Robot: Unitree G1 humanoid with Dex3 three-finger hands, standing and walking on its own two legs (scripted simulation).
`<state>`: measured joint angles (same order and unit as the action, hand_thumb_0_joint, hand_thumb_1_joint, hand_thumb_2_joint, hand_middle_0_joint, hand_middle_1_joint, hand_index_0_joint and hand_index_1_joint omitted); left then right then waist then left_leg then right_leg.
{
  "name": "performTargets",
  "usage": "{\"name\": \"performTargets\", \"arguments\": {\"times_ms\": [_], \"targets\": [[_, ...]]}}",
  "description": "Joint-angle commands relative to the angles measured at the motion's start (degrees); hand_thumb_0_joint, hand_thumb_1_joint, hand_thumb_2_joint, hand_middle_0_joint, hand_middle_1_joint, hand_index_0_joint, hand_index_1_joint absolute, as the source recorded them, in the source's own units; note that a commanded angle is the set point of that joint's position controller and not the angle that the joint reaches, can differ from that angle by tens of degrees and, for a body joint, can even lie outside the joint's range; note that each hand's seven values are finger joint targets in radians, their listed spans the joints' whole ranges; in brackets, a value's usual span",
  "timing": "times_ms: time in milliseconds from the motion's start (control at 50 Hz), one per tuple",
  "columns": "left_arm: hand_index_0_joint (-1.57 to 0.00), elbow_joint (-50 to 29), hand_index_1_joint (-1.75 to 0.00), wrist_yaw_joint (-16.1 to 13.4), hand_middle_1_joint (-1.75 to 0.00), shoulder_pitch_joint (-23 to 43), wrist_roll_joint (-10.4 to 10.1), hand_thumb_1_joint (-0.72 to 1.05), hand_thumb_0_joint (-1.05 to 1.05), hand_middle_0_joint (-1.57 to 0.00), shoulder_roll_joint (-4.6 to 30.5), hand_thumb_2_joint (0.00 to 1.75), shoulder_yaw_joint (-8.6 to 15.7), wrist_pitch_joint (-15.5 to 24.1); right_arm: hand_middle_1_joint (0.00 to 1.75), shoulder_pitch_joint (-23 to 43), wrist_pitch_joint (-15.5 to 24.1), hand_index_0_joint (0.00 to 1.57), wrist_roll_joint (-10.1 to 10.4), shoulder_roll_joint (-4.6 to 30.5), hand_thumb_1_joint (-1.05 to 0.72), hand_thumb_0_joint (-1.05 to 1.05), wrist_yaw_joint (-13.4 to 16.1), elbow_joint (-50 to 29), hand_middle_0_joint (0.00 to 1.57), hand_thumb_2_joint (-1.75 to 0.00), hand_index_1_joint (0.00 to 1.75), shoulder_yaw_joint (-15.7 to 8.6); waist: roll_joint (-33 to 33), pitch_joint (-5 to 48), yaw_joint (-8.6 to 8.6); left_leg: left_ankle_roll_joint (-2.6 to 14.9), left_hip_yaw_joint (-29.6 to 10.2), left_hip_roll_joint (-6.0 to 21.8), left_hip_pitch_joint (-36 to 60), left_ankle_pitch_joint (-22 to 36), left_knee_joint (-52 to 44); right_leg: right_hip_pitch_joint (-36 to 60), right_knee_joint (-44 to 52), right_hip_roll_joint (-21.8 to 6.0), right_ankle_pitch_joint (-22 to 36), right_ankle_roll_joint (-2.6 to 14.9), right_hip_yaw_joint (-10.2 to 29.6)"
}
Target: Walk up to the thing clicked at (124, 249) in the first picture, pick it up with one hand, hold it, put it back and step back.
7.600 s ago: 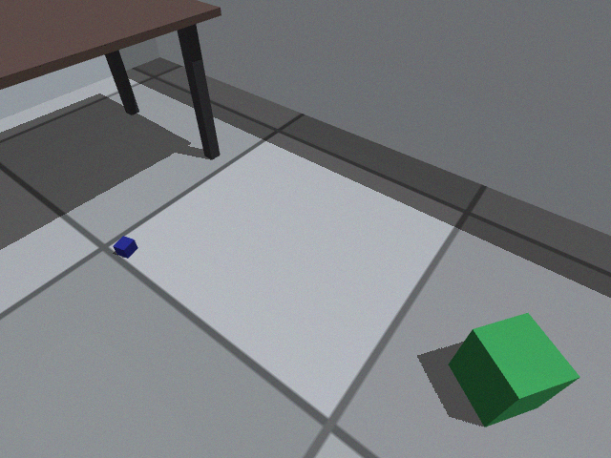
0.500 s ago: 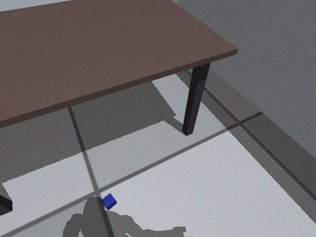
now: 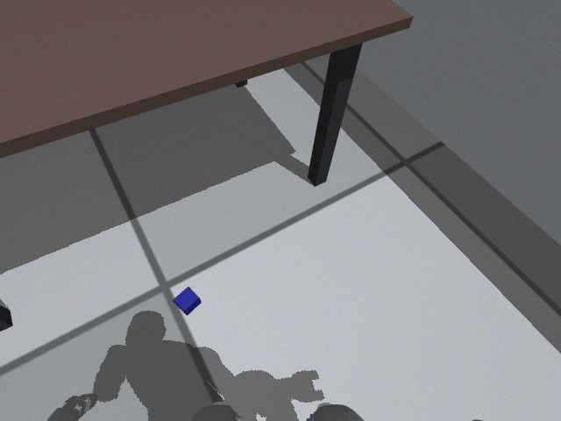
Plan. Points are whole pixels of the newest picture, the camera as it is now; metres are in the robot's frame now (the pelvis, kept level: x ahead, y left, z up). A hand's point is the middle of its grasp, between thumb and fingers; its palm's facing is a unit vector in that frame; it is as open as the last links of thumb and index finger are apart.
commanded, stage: walk up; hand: left
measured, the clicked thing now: (187, 301) +0.51 +0.30 -0.73
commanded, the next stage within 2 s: stand in 1.74 s
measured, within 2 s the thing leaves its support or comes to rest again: neither
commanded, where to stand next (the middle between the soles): +0.15 +0.00 m, yaw +3 degrees
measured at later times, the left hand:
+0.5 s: hand out of the picture -0.01 +0.26 -0.15, palm faces +0.06 -0.92 -0.39, open 7.4 cm
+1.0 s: hand out of the picture -0.18 +0.23 -0.14, palm faces +0.05 -0.91 -0.42, open 7.4 cm
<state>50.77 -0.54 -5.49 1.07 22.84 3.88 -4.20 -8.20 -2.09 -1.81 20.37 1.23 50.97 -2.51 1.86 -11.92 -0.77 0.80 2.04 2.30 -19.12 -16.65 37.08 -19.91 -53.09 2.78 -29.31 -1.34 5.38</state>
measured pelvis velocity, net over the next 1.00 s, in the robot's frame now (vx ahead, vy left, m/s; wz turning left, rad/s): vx -0.22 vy -0.05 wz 0.04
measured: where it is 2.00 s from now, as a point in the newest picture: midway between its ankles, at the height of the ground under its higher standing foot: outside the picture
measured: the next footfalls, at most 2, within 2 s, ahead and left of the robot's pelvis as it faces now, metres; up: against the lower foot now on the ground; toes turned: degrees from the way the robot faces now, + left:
right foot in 0.06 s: +0.00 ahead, -0.14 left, +0.00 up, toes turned +2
left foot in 0.38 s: -0.07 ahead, +0.11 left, +0.00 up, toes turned +1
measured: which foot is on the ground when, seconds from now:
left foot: down 0.00-0.10, up 0.12-0.36, down 0.38-0.76, up 0.78-1.00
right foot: up 0.00-0.04, down 0.06-0.40, up 0.42-0.70, down 0.72-1.00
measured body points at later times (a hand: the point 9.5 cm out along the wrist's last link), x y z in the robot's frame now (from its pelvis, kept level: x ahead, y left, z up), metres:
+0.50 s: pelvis -0.13 -0.01 +0.00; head -0.08 +0.01 +0.44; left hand -0.01 +0.31 -0.12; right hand -0.02 -0.32 -0.11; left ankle -0.11 +0.11 -0.72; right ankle -0.10 -0.14 -0.67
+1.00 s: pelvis -0.22 -0.05 +0.00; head -0.20 -0.06 +0.45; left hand -0.18 +0.28 -0.11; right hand -0.15 -0.37 -0.13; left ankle -0.22 +0.09 -0.72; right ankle -0.23 -0.18 -0.72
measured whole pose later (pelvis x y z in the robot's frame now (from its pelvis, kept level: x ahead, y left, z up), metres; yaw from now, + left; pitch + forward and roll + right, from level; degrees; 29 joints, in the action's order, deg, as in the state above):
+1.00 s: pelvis -0.22 -0.05 +0.00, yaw +2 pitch -2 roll +0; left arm 52.0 0.4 -14.1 2.3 21.0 4.0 0.9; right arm -13.8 -2.2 -1.7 23.8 -0.8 54.6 -3.1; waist -1.9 -5.0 1.3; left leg -0.6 -3.6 -0.9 -17.8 -27.2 41.7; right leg -13.9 -37.9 -2.3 -21.8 -0.7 -0.2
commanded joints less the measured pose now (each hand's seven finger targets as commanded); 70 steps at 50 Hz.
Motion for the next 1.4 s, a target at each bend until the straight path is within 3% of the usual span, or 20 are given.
{"name": "performTargets", "arguments": {"times_ms": [0,40,80,100,180,340,380,400,420,480,620,680,740,800,980,1020,1060,1160,1240,1380], "targets": [[-0.20,-3.8,-0.30,-0.5,-0.30,-4.9,0.3,0.90,0.00,-0.20,8.1,0.90,3.1,2.1,0.30,0.2,0.4,0.20,0.7,17.2,-0.90,0.00,1.0,-4.9,0.20,-0.90,0.30,-4.5,-11.9,17.9,0.89,10.27,-12.7,11.6,14.3,29.2,-2.9,4.5,20.7,-1.1,8.9,1.51,-5.0],[-0.20,-3.1,-0.30,-0.6,-0.30,-7.4,1.2,0.90,0.00,-0.20,10.1,0.90,3.9,2.8,0.30,1.5,0.2,0.20,1.5,15.3,-0.90,0.00,0.7,-5.6,0.20,-0.90,0.30,-3.8,-7.6,18.2,2.41,5.83,-10.3,8.8,4.5,20.6,1.1,13.5,27.5,-4.6,22.5,3.47,-1.4],[-0.20,-5.5,-0.30,-0.3,-0.30,-4.0,0.8,0.90,0.00,-0.20,19.1,0.90,5.9,2.6,0.30,4.6,-0.2,0.20,2.2,11.9,-0.90,0.00,1.5,-6.9,0.20,-0.90,0.30,-3.3,14.6,13.0,4.39,-0.07,-4.0,-7.0,-6.5,-19.5,23.2,4.7,32.1,-24.8,37.4,19.11,23.4],[-0.20,-7.1,-0.30,-0.3,-0.30,-3.2,1.1,0.90,0.00,-0.20,17.9,0.90,5.4,3.1,0.30,3.6,-0.5,0.20,2.1,13.3,-0.90,0.00,1.6,-6.1,0.20,-0.90,0.30,-3.6,11.0,10.9,3.58,-0.41,-10.5,-6.4,-5.4,-22.0,32.1,0.1,32.7,-26.4,39.2,20.35,25.2],[-0.20,-9.5,-0.30,-1.2,-0.30,1.5,1.0,0.90,0.00,-0.20,11.7,0.90,4.3,2.6,0.30,-2.2,0.6,0.20,2.3,13.1,-0.90,0.00,1.7,-4.4,0.20,-0.90,0.30,-2.8,6.7,11.5,0.90,-1.63,-9.8,-7.4,-7.9,-13.1,31.0,6.8,24.2,-15.0,45.6,13.78,6.3],[-0.20,-11.8,-0.30,-0.9,-0.30,-1.0,0.1,0.90,0.00,-0.20,12.1,0.90,3.8,1.0,0.30,-6.6,2.0,0.20,0.4,12.2,-0.90,0.00,1.2,-3.9,0.20,-0.90,0.30,-3.4,7.1,16.6,0.36,-0.79,-0.5,-4.4,3.6,3.7,-12.2,13.1,13.2,-13.7,40.7,10.01,4.6],[-0.20,-12.3,-0.30,-0.4,-0.30,-3.8,-0.4,0.90,0.00,-0.20,7.7,0.90,2.5,0.5,0.30,-4.3,2.3,0.20,-1.1,18.9,-0.90,0.00,1.1,-5.0,0.20,-0.90,0.30,-5.4,-7.6,16.3,1.71,6.09,-23.3,12.0,14.5,19.0,-14.9,-7.2,2.3,-2.9,12.8,4.22,1.8],[-0.20,-12.9,-0.30,-1.4,-0.30,1.1,-0.4,0.90,0.00,-0.20,9.7,0.90,3.3,0.5,0.30,-3.5,2.0,0.20,-0.3,24.3,-0.90,0.00,0.5,-6.1,0.20,-0.90,0.30,-6.1,-15.6,15.5,-1.82,15.54,-33.1,22.5,3.8,23.7,-18.0,-4.8,-9.5,2.3,-9.2,2.62,0.7],[-0.20,-11.8,-0.30,-1.7,-0.30,1.8,0.4,0.90,0.00,-0.20,11.0,0.90,4.1,0.3,0.30,-2.0,2.2,0.20,-0.4,22.9,-0.90,0.00,0.6,-6.0,0.20,-0.90,0.30,-6.4,-12.0,13.0,-1.47,17.19,-33.5,22.9,0.0,20.9,-18.5,-4.3,-18.1,2.6,-8.6,2.66,6.3],[-0.20,-8.3,-0.30,-1.1,-0.30,-4.7,-0.5,0.90,0.00,-0.20,11.0,0.90,4.6,0.2,0.30,4.3,2.3,0.20,-0.3,16.4,-0.90,0.00,1.4,-7.6,0.20,-0.90,0.30,-4.2,-8.2,10.0,3.61,12.34,-16.9,14.6,1.6,24.3,-13.6,-7.2,-24.3,2.1,-1.0,1.83,6.1],[-0.20,-6.8,-0.30,0.8,-0.30,-5.4,0.1,0.90,0.00,-0.20,9.3,0.90,3.6,2.6,0.30,-0.6,2.0,0.20,-0.9,17.0,-0.90,0.00,0.5,-7.1,0.20,-0.90,0.30,-4.6,-14.2,14.2,-0.76,10.97,-13.2,11.1,10.5,-0.1,-12.5,0.4,10.0,-1.6,-1.9,0.46,-2.7],[-0.20,-0.4,-0.30,0.3,-0.30,-14.2,0.5,0.90,0.00,-0.20,8.8,0.90,3.9,4.2,0.30,1.4,0.5,0.20,-0.4,16.9,-0.90,0.00,-0.2,-7.1,0.20,-0.90,0.30,-4.2,-11.9,13.5,3.28,8.08,-9.7,8.3,0.0,-2.5,-5.3,13.9,30.5,-0.5,9.1,2.59,-7.3],[-0.20,-4.1,-0.30,-0.1,-0.30,-6.9,1.8,0.90,0.00,-0.20,21.4,0.90,6.4,5.1,0.30,4.8,0.5,0.20,0.8,13.9,-0.90,0.00,0.3,-8.1,0.20,-0.90,0.30,-3.7,8.0,6.5,4.78,-1.33,-13.0,-3.7,-8.2,-17.8,18.2,-5.9,40.8,-26.1,-10.3,16.35,31.4],[-0.20,-5.0,-0.30,-0.7,-0.30,-0.8,1.5,0.90,0.00,-0.20,15.1,0.90,5.0,6.1,0.30,-0.3,1.2,0.20,1.8,13.8,-0.90,0.00,0.0,-4.4,0.20,-0.90,0.30,-3.4,3.4,5.1,0.56,-1.15,-12.1,-4.7,-9.4,-9.9,22.7,0.4,32.9,-17.5,8.8,11.96,13.7],[-0.20,-3.8,-0.30,-0.1,-0.30,-3.9,0.1,0.90,0.00,-0.20,13.3,0.90,3.2,5.7,0.30,-4.7,3.4,0.20,0.2,11.2,-0.90,0.00,-1.4,-0.2,0.20,-0.90,0.30,-3.6,6.6,10.9,0.64,-0.52,-2.0,-4.5,9.3,-1.8,-13.1,5.4,23.2,-14.8,21.4,9.21,4.8],[-0.20,-3.6,-0.30,0.0,-0.30,-3.9,-1.0,0.90,0.00,-0.20,7.1,0.90,1.2,5.5,0.30,-4.3,4.2,0.20,-0.5,15.8,-0.90,0.00,-0.9,-0.1,0.20,-0.90,0.30,-4.6,-8.8,13.8,0.76,5.38,-25.6,9.1,14.4,0.0,-19.0,-2.9,10.9,-4.9,12.4,2.48,-3.5],[-0.20,-1.9,-0.30,-0.4,-0.30,-2.7,-1.0,0.90,0.00,-0.20,11.2,0.90,2.4,5.2,0.30,-1.4,4.2,0.20,-0.1,17.9,-0.90,0.00,-1.4,-0.8,0.20,-0.90,0.30,-4.9,-8.0,10.9,0.98,12.94,-28.8,13.8,3.3,-10.0,-20.7,2.1,5.1,-4.2,-5.0,2.72,-3.0],[-0.20,2.5,-0.30,-0.4,-0.30,-7.2,-0.4,0.90,0.00,-0.20,9.5,0.90,2.3,7.1,0.30,3.4,3.4,0.20,1.0,12.0,-0.90,0.00,-1.5,-0.4,0.20,-0.90,0.30,-2.4,-8.5,10.8,4.24,3.05,-13.1,4.7,-0.8,7.6,-10.5,15.9,29.4,-5.1,15.2,3.40,-3.1],[-0.20,0.6,-0.30,-0.4,-0.30,1.3,0.5,0.90,0.00,-0.20,15.0,0.90,2.8,7.5,0.30,-1.6,3.0,0.20,1.0,10.9,-0.90,0.00,-1.2,2.2,0.20,-0.90,0.30,-2.6,2.4,7.7,0.14,-0.38,-6.8,-1.9,2.7,-9.7,0.8,4.2,34.8,-21.0,6.0,12.81,14.3],[-0.20,3.8,-0.30,-0.2,-0.30,1.3,-0.7,0.90,0.00,-0.20,9.7,0.90,1.4,7.4,0.30,2.9,4.7,0.20,1.0,12.2,-0.90,0.00,-1.5,3.6,0.20,-0.90,0.30,-2.0,-2.3,12.5,2.58,4.34,-14.6,5.9,6.1,21.0,-13.6,13.6,26.6,-7.2,20.3,2.75,-3.5]]}}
